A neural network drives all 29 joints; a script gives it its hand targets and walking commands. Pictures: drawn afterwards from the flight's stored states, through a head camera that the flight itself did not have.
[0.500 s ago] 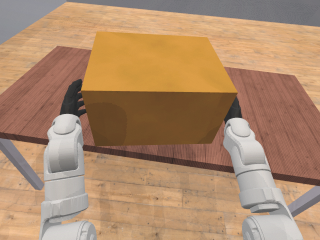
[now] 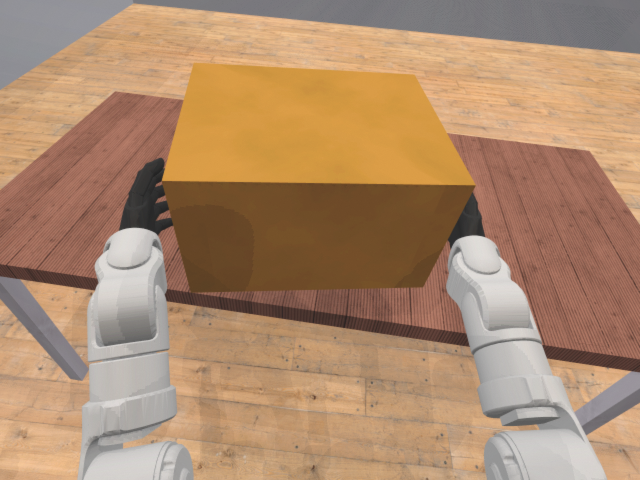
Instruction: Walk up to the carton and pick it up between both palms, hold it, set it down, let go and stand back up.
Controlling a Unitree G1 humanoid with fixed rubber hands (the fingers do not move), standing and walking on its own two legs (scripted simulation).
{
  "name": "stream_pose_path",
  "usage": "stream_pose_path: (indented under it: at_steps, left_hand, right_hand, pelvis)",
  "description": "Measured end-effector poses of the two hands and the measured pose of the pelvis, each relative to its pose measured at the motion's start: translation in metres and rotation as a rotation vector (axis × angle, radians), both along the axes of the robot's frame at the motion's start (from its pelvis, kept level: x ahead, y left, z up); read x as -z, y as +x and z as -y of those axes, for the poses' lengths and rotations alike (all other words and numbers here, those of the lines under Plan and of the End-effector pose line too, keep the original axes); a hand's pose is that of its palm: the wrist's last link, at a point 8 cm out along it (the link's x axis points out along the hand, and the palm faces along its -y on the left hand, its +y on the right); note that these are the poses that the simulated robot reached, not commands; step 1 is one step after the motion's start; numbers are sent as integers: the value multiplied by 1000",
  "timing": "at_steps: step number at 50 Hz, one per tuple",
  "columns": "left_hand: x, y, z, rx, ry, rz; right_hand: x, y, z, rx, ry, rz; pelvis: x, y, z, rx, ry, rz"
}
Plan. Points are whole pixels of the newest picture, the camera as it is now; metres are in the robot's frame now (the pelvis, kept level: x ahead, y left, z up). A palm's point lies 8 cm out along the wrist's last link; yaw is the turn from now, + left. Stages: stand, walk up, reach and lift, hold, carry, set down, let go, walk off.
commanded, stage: hold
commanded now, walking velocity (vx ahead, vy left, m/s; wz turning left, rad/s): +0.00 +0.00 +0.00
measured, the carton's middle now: (309, 176) +0.43 +0.00 +0.18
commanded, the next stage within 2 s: none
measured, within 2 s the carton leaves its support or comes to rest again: neither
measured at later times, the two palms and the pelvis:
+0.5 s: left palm (142, 229) +0.35 +0.19 +0.17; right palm (463, 234) +0.35 -0.19 +0.15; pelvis +0.00 +0.00 +0.00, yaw +0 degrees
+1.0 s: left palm (142, 229) +0.35 +0.19 +0.17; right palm (463, 234) +0.35 -0.19 +0.15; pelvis +0.00 +0.00 +0.00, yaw +0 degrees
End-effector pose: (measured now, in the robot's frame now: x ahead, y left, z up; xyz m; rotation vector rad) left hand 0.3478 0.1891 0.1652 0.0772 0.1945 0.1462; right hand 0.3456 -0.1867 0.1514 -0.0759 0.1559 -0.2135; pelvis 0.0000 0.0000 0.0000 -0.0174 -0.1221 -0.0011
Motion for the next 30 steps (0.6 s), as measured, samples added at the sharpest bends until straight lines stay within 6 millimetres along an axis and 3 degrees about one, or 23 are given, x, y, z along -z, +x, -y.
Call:
stream_pose_path:
  at_steps: [30]
  left_hand:
    - [0,0,0,0,0,0]
  right_hand:
    - [0,0,0,0,0,0]
  pelvis:
    - [0,0,0,0,0,0]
